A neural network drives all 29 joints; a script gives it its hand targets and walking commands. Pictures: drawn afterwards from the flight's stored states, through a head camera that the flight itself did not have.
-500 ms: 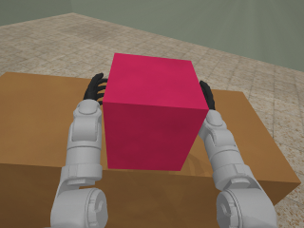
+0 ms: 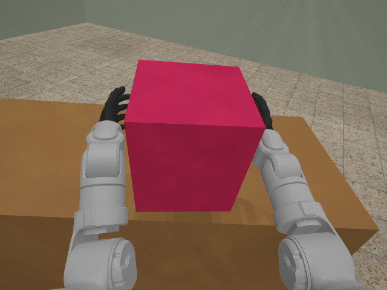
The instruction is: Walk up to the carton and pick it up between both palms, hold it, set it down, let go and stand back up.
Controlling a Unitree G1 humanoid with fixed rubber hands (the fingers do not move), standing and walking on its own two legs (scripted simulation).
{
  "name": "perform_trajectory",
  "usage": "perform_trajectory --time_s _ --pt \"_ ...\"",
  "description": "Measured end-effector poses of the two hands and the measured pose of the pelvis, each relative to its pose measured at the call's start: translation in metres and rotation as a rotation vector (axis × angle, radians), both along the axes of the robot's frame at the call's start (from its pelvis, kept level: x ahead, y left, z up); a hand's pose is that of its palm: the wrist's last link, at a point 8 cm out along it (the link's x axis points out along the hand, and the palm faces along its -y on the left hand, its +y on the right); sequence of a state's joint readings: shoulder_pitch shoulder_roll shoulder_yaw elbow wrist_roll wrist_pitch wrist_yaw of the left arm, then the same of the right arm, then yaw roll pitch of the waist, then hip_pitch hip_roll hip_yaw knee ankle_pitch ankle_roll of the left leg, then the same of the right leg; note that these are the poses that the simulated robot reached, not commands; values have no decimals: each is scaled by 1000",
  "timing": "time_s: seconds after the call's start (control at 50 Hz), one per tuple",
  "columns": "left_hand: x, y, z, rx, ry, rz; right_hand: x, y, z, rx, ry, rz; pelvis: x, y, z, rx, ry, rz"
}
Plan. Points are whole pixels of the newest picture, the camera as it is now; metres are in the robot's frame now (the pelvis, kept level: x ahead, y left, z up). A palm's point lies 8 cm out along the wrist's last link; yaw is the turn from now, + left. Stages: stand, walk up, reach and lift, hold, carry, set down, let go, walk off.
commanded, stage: reach and lift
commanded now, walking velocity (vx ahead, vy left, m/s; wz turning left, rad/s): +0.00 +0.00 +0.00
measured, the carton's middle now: (187, 139) +0.39 +0.01 +0.17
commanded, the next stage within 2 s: hold in 0.68 s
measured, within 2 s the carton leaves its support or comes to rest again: neither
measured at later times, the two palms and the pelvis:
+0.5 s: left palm (110, 123) +0.38 +0.16 +0.21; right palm (260, 126) +0.38 -0.14 +0.21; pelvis +0.00 +0.00 +0.00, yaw +0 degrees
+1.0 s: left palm (104, 116) +0.36 +0.16 +0.24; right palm (265, 114) +0.37 -0.14 +0.25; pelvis +0.00 +0.00 +0.00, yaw -1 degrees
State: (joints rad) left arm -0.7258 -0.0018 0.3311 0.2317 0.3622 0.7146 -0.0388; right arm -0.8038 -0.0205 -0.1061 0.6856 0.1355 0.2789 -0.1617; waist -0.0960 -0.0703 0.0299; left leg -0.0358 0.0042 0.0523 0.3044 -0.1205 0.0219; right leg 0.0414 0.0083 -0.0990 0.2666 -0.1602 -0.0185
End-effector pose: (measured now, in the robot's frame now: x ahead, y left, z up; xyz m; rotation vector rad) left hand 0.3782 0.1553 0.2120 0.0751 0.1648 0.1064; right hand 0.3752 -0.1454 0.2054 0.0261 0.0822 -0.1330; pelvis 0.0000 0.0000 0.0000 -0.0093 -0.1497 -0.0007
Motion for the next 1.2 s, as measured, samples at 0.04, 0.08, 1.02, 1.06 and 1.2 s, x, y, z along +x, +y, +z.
perform_trajectory --time_s 0.04,0.08,1.02,1.06,1.2 --pt "0 0 1 0 -1 0 1 0 1 0 -1 0 1 0 0 0 0 1" --pt "1 0 1 -1 -2 0 1 0 2 0 -3 0 1 0 0 0 0 1" --pt "-14 5 28 -37 -20 28 -4 5 43 18 -22 27 -1 -3 0 1 4 -9" --pt "-15 6 29 -41 -19 28 -4 6 45 18 -20 28 -1 -3 0 2 6 -8" --pt "-15 8 30 -39 -14 31 -2 8 48 20 -15 35 -1 -3 0 1 9 -4"
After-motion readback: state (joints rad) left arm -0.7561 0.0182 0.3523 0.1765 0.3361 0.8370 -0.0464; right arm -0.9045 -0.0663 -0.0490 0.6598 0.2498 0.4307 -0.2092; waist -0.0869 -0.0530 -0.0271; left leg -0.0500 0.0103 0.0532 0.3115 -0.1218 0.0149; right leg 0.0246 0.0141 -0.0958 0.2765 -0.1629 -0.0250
